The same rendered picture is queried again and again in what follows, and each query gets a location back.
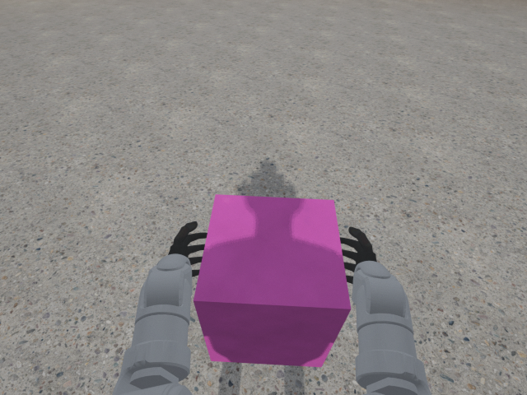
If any right robot forearm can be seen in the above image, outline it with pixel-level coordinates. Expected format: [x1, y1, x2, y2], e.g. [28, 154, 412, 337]
[352, 261, 431, 395]

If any carton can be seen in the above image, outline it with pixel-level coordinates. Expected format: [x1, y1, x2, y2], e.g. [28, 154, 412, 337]
[194, 194, 351, 367]

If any right robot hand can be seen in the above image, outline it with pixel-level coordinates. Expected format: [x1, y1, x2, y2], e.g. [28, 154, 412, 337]
[340, 227, 377, 283]

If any left robot forearm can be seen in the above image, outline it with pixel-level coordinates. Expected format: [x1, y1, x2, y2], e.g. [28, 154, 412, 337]
[112, 253, 193, 395]

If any left robot hand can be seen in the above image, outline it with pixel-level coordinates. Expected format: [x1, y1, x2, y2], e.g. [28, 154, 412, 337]
[168, 221, 208, 277]

